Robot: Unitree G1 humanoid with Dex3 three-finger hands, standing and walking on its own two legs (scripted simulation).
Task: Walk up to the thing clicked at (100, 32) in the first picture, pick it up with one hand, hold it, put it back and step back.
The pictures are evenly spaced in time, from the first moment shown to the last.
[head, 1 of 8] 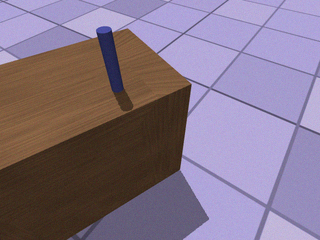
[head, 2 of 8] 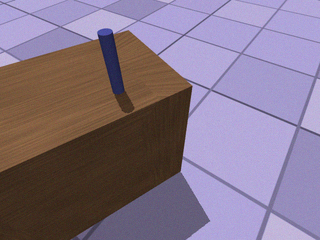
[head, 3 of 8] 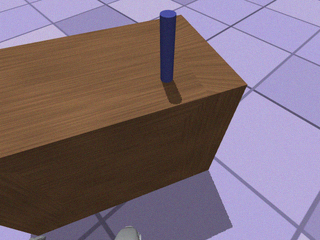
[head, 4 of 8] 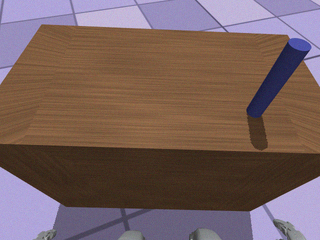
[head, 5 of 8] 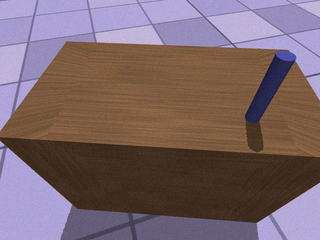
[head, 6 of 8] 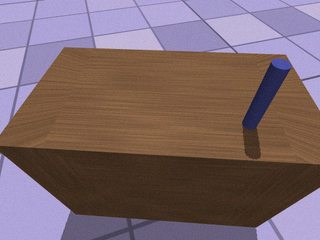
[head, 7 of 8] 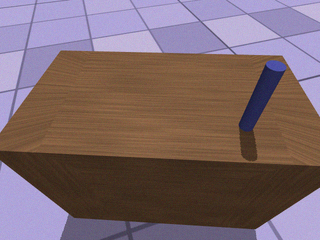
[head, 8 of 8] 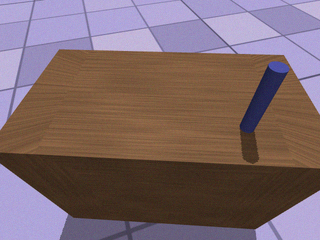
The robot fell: no
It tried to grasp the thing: no
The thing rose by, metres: 0.00
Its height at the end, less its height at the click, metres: +0.00
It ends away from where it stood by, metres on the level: 0.00
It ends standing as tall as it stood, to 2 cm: yes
